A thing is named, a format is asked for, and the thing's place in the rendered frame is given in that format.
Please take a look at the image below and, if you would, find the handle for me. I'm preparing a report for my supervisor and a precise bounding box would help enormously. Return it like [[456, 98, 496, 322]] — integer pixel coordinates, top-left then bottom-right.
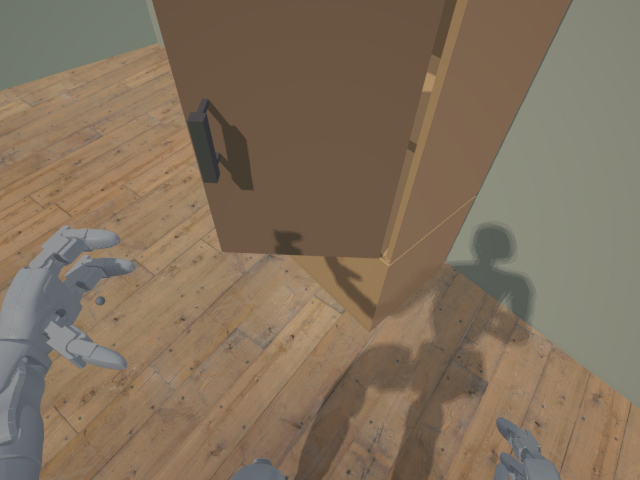
[[187, 98, 221, 183]]

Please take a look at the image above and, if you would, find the robot left hand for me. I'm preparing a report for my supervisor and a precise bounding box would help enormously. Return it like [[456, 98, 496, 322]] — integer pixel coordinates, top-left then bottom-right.
[[0, 225, 136, 370]]

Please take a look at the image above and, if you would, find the left robot shin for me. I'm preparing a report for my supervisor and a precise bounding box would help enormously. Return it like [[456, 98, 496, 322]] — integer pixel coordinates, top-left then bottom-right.
[[253, 458, 273, 466]]

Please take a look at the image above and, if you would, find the cupboard door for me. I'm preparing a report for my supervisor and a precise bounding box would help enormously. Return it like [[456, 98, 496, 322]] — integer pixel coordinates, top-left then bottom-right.
[[152, 0, 445, 259]]

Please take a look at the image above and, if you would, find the robot right hand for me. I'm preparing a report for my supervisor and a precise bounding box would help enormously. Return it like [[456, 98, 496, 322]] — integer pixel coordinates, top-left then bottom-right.
[[494, 417, 561, 480]]

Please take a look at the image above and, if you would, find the robot left forearm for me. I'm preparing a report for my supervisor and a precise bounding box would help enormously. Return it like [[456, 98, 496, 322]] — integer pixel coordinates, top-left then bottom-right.
[[0, 339, 52, 480]]

